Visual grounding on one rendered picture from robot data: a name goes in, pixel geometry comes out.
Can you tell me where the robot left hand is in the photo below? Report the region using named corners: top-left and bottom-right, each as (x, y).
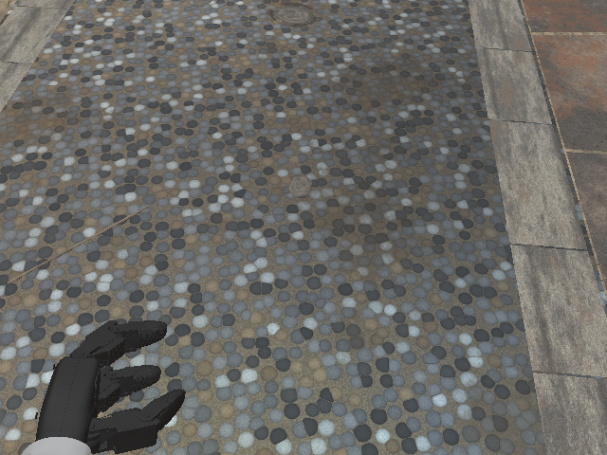
top-left (35, 320), bottom-right (186, 454)

